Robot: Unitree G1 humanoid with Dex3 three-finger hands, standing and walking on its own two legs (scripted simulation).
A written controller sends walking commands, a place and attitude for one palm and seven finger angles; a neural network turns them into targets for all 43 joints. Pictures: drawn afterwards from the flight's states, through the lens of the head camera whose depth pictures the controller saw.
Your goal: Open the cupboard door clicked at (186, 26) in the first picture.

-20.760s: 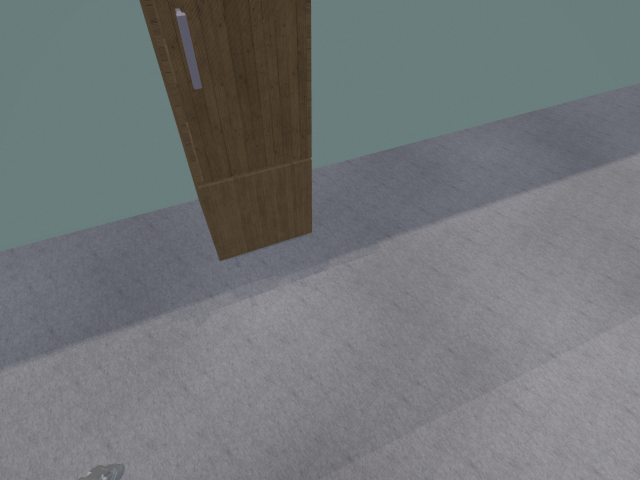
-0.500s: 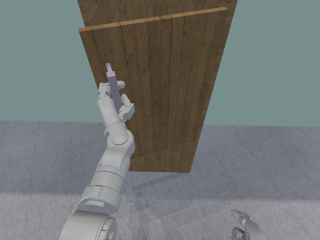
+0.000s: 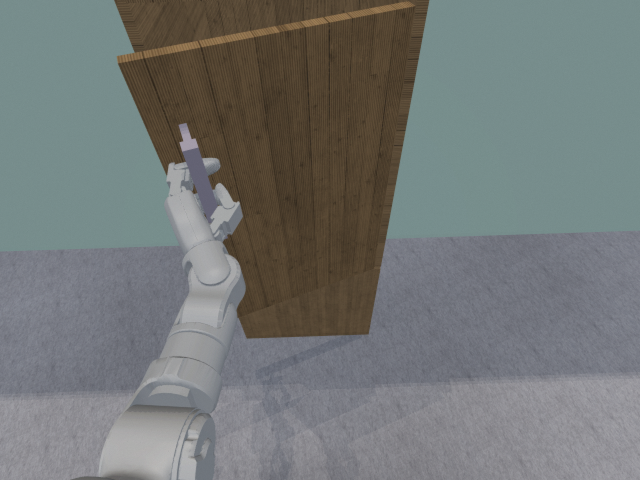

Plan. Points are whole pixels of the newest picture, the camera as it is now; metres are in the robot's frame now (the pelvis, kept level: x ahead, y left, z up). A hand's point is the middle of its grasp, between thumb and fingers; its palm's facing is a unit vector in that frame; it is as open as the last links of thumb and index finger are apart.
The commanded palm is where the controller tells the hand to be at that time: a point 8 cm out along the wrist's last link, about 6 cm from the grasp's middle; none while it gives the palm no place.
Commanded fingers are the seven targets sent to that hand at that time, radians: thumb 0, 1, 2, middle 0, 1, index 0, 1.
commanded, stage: pull the door open along its arc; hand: left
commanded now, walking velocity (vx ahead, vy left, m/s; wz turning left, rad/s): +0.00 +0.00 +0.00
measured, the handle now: (203, 186) +0.48 +0.15 +0.10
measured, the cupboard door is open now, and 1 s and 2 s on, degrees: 21 39 38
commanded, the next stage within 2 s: open thumb and fingers to let go in 0.56 s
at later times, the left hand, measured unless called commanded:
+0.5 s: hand (286, 274) +0.33 +0.03 +0.11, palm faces +0.20 -0.98 -0.02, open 6.4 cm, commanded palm +0.28 +0.08 +0.10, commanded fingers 0.00 0.90 0.90 -0.40 -1.35 -0.40 -1.35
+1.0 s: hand (272, 257) +0.35 +0.05 +0.11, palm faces +0.39 -0.92 -0.04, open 8.9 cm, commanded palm +0.31 +0.09 +0.10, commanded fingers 0.00 -0.36 0.36 -0.31 -1.22 -0.31 -1.22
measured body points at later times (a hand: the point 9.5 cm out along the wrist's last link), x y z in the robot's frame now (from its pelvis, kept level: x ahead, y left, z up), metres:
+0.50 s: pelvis +0.04 +0.00 +0.01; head +0.03 -0.02 +0.46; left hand +0.31 +0.09 +0.11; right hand +0.25 -0.20 -0.07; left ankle +0.02 +0.13 -0.71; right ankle -0.01 -0.10 -0.71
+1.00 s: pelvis +0.02 -0.02 +0.01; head +0.02 -0.04 +0.45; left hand +0.33 +0.10 +0.11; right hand +0.16 -0.24 -0.12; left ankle +0.02 +0.13 -0.71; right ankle -0.01 -0.10 -0.71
